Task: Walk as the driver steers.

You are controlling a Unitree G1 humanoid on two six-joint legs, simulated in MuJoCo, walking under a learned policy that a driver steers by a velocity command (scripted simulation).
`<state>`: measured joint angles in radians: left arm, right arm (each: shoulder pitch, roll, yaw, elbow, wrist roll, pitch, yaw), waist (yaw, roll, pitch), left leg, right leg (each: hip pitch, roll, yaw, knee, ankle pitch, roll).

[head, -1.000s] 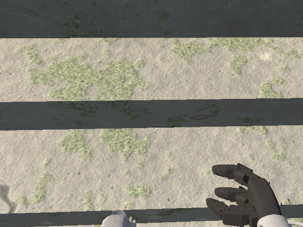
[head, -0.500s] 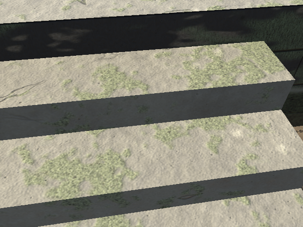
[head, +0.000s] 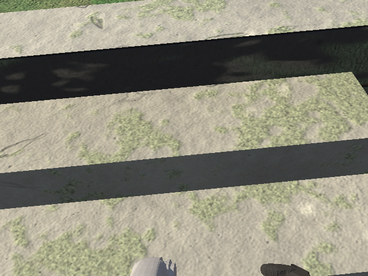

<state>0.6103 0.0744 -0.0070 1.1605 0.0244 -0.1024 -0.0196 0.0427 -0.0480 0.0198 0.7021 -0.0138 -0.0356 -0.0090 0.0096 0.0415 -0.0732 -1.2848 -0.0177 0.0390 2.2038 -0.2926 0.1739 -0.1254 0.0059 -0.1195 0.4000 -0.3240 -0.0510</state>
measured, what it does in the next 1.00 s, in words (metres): climbs: left foot 0.17 m higher, then right foot 0.17 m higher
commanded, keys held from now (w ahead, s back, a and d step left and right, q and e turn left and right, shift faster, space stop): w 0.94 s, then w+q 0.06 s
